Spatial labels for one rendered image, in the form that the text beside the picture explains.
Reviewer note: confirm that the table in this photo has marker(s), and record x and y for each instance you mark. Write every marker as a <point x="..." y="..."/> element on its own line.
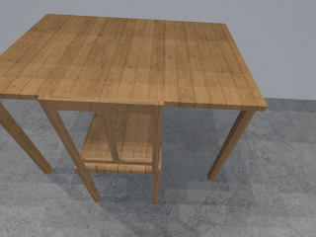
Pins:
<point x="185" y="64"/>

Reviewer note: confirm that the chair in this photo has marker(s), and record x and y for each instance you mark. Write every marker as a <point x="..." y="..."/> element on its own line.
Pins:
<point x="124" y="136"/>

